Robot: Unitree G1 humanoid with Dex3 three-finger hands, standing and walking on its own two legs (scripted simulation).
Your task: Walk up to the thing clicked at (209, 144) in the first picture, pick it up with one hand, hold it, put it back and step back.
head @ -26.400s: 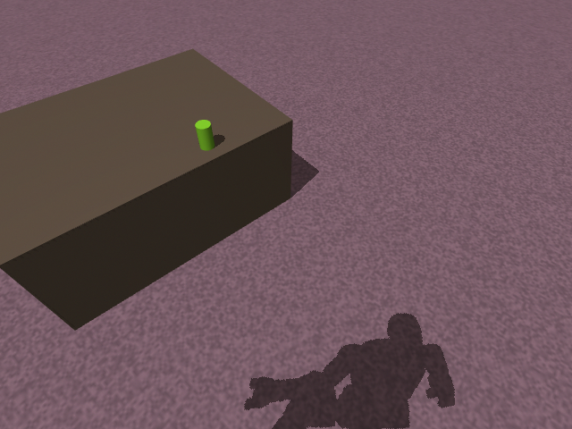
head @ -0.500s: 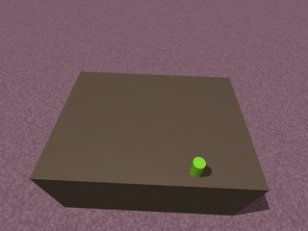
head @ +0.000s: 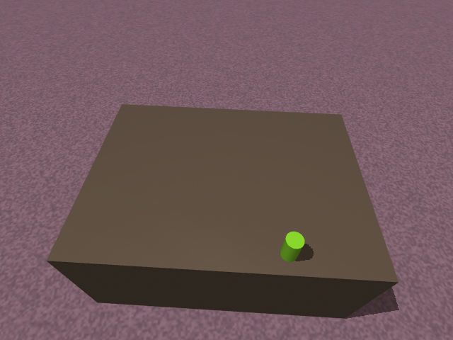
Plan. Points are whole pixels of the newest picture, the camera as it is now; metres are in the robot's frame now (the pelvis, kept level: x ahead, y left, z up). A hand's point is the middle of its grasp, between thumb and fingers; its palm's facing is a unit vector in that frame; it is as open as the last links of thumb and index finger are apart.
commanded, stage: stand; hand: right
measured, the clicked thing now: (291, 247) +0.40 -0.19 -0.29
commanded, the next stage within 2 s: step back in 0.40 s
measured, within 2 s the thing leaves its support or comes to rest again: neither
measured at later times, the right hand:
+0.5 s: hand out of the picture +0.07 -0.26 -0.16, palm faces -0.03 +0.93 -0.36, open 7.4 cm
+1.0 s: hand out of the picture -0.03 -0.23 -0.17, palm faces -0.11 +0.90 -0.42, open 7.4 cm
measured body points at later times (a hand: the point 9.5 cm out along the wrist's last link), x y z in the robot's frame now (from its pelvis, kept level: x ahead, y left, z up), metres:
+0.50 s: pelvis -0.01 +0.00 -0.01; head +0.02 +0.00 +0.44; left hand +0.07 +0.30 -0.14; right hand +0.07 -0.31 -0.14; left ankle +0.00 +0.12 -0.75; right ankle -0.02 -0.13 -0.75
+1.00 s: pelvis -0.10 +0.04 -0.03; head -0.03 +0.07 +0.41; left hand +0.03 +0.36 -0.16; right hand -0.03 -0.28 -0.14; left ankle -0.13 +0.15 -0.75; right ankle -0.05 -0.12 -0.72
